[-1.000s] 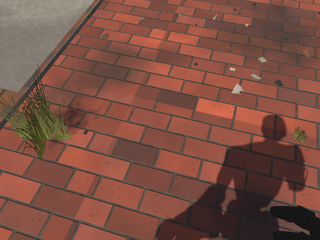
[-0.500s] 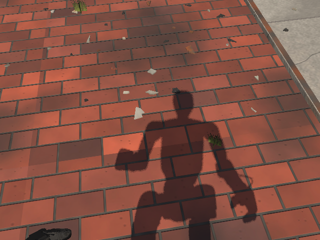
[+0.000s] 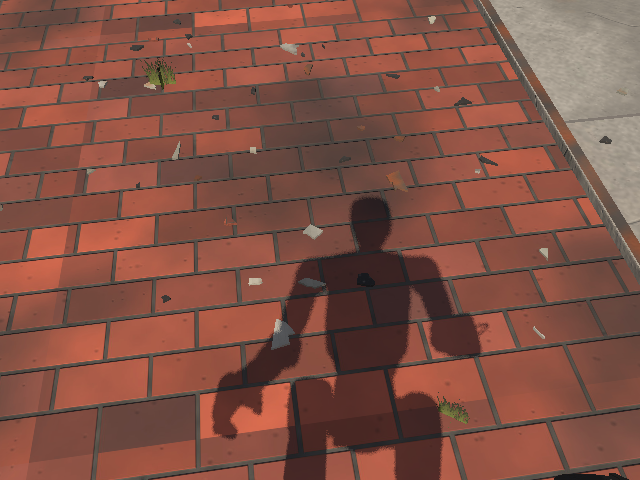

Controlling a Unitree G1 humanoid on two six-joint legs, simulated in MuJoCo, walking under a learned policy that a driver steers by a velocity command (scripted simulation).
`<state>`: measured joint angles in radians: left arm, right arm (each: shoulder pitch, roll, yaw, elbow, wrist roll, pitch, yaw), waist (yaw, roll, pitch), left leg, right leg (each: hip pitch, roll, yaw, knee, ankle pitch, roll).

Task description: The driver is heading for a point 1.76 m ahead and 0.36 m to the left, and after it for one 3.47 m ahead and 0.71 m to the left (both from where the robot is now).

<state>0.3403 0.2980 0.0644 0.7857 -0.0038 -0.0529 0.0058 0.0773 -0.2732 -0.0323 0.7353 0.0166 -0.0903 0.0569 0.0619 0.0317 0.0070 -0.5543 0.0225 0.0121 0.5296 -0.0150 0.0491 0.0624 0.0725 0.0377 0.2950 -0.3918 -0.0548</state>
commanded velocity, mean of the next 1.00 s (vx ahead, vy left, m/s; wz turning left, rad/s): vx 0.50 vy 0.00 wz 0.36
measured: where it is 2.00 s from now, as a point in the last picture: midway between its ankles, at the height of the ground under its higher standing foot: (263, 239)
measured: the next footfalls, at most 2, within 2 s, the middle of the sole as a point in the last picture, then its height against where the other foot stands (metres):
left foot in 0.04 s outside the picture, level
right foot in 0.52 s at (380, 471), level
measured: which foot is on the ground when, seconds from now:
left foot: up 0.00-0.02, down 0.04-0.52, up 0.54-0.98, down 1.00-1.00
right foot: down 0.00-0.06, up 0.08-0.50, down 0.52-1.00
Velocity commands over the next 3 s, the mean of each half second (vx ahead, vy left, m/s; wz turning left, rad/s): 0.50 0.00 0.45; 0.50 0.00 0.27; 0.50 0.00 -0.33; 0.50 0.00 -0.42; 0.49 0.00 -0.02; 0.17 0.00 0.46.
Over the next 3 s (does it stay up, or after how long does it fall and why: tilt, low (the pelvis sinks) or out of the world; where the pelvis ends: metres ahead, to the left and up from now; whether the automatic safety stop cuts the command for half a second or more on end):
stays up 1.48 0.26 0.00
